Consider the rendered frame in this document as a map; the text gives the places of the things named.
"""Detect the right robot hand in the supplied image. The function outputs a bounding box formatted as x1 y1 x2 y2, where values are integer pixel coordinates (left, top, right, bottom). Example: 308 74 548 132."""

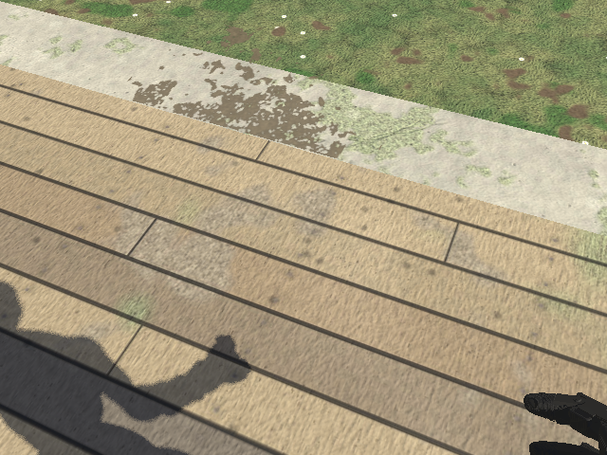
524 392 607 455

